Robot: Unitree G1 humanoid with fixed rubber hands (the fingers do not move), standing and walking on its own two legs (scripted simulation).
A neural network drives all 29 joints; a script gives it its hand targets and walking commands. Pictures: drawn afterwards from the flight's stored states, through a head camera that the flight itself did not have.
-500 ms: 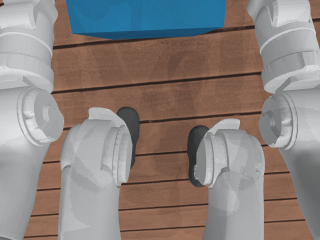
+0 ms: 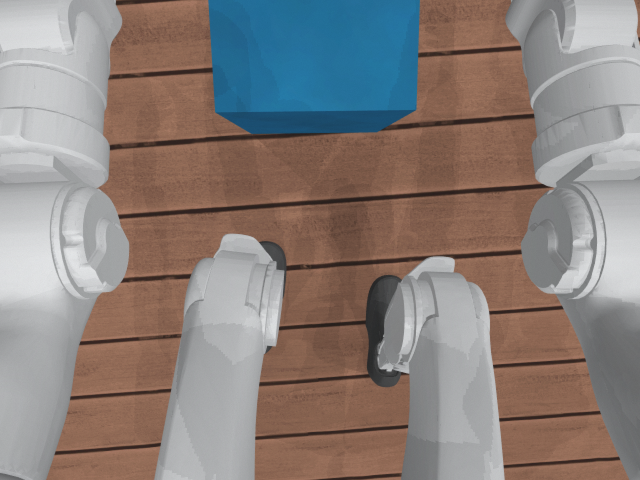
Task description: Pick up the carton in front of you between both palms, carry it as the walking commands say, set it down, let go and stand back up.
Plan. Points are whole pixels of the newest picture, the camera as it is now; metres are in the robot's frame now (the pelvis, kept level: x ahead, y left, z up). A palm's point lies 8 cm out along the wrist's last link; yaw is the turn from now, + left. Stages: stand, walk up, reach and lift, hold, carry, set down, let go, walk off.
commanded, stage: set down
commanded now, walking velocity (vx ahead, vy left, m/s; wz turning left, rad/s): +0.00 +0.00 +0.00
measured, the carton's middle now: (313, 45) +0.56 +0.07 -0.30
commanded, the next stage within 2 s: let go in 0.68 s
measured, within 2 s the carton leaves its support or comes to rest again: neither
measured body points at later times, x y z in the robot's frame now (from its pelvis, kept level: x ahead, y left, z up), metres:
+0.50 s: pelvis +0.02 +0.00 +0.13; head +0.36 +0.03 +0.42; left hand +0.57 +0.28 +0.03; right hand +0.62 -0.11 +0.03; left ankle +0.12 +0.12 -0.39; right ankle +0.09 -0.12 -0.39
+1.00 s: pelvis +0.06 +0.02 +0.26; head +0.35 +0.04 +0.60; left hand +0.50 +0.28 +0.13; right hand +0.54 -0.14 +0.13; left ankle +0.12 +0.12 -0.39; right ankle +0.09 -0.12 -0.39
